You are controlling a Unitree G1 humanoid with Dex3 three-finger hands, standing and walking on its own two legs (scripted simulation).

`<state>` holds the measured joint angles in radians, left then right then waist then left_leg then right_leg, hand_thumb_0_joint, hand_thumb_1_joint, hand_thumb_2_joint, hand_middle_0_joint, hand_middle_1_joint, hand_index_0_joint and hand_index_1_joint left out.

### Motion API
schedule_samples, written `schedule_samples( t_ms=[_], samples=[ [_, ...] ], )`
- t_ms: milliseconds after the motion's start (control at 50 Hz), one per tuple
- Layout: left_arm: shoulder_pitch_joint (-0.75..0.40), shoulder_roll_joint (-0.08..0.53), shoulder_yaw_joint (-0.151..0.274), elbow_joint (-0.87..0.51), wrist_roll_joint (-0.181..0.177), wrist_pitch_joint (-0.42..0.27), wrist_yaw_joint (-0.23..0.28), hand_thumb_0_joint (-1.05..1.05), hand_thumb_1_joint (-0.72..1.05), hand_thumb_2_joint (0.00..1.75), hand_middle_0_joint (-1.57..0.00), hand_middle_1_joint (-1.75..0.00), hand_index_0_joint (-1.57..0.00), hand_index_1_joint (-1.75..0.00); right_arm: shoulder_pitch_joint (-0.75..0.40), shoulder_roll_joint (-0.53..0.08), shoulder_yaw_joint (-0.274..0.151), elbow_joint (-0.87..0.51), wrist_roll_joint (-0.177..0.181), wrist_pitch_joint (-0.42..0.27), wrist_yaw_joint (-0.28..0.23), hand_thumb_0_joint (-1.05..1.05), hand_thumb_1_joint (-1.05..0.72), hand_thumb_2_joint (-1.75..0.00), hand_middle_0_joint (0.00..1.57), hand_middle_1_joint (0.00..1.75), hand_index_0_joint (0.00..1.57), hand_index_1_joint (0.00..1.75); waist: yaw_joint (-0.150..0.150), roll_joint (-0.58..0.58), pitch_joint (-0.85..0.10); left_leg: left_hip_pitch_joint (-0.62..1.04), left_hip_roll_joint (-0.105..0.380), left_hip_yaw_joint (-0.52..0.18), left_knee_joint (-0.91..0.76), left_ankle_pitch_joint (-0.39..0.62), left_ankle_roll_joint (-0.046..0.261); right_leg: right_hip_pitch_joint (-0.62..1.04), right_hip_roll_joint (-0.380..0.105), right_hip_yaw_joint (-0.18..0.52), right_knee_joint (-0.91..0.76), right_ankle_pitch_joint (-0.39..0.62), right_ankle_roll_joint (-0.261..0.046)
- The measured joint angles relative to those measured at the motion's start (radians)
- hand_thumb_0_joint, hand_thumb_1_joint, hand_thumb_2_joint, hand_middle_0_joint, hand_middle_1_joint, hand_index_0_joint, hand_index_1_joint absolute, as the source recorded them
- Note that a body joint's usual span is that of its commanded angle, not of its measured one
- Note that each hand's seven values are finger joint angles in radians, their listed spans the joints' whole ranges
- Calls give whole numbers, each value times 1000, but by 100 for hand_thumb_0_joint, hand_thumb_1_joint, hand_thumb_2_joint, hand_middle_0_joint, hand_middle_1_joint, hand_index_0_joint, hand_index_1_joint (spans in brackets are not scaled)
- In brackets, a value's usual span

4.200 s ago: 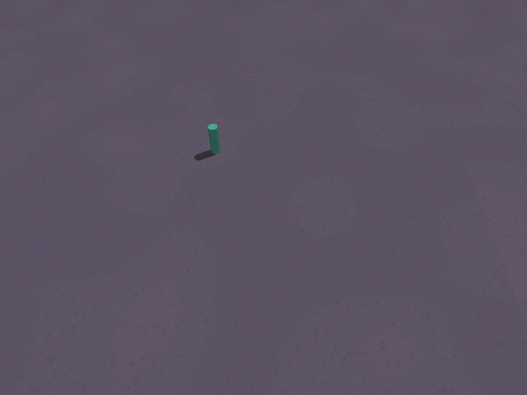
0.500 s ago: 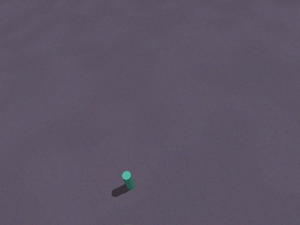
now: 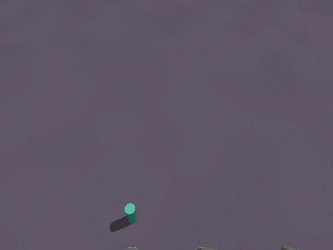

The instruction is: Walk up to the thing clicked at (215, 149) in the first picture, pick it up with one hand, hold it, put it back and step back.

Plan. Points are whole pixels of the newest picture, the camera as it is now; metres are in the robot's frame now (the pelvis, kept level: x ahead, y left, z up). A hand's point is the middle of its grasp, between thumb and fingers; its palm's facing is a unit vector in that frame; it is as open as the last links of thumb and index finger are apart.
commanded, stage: walk up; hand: left
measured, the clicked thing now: (131, 213) +0.39 +0.17 -0.67
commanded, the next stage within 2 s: stand in 1.30 s
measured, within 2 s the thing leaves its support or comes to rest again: neither
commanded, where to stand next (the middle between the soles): +0.06 +0.00 m, yaw -1 degrees
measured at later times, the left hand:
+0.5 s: hand out of the picture +0.14 +0.25 -0.13, palm faces -0.03 -0.93 -0.36, open 7.4 cm
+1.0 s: hand out of the picture +0.11 +0.25 -0.13, palm faces -0.03 -0.94 -0.34, open 7.4 cm
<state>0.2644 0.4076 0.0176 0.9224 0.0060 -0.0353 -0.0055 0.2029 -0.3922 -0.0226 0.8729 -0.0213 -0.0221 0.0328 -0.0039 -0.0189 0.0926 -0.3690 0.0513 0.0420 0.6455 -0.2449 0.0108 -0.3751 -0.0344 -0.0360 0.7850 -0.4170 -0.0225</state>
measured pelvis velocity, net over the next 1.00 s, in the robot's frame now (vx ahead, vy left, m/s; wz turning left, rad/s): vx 0.04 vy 0.00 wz -0.01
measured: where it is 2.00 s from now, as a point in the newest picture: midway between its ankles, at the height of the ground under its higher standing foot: outside the picture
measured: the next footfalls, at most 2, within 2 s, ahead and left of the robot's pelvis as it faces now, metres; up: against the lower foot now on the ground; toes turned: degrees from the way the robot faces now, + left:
right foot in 0.04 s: +0.08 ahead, -0.14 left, +0.00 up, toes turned -2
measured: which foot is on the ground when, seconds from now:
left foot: down 0.00-1.00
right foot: up 0.00-0.02, down 0.04-1.00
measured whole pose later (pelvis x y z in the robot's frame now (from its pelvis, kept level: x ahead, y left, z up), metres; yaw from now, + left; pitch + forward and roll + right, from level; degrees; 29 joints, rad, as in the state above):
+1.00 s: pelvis +0.04 +0.00 +0.03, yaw +0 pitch -2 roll +0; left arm 0.09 0.35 0.00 1.19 0.01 -0.01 -0.01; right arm 0.08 -0.35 0.00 1.18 -0.01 0.00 0.02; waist 0.00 0.00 0.05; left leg -0.15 0.02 0.03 0.34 -0.16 -0.01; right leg -0.11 -0.04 -0.03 0.32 -0.17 0.03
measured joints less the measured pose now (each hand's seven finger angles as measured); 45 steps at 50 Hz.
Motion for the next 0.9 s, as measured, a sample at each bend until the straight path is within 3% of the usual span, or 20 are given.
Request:
schedule_samples(
  t_ms=[60,120,180,520,900],
  samples=[
    [-8,-10,8,25,12,-8,9,1,90,89,-20,-30,-20,-30,-15,-12,3,15,9,19,-6,0,-90,-89,21,30,21,30,3,28,-3,-17,17,-11,74,-50,-17,50,19,-5,-121,119,15],
    [-19,-18,0,50,18,-4,10,1,90,89,-20,-30,-20,-30,-34,-1,7,52,18,36,-13,0,-90,-89,21,30,21,30,14,36,-16,-10,-2,-27,95,-143,-7,49,17,1,-101,97,22],
    [-44,-27,-13,73,11,3,9,1,90,89,-20,-30,-20,-30,-50,5,10,89,23,26,-13,0,-90,-89,20,30,21,30,13,39,-14,26,-15,-21,27,-29,-14,63,4,8,-107,90,31],
    [-206,-45,-29,183,-9,12,7,1,90,89,-20,-30,-20,-30,-134,39,34,261,21,19,-9,0,-90,-89,21,30,21,30,3,23,-32,168,-25,-11,-198,43,-18,206,0,9,-341,188,44],
    [-188,-58,-17,258,5,26,-3,1,90,89,-20,-30,-20,-30,-134,35,21,302,12,20,-12,0,-90,-89,20,30,21,30,2,19,-47,216,-28,-8,-303,91,-18,258,0,9,-456,242,48]
  ],
)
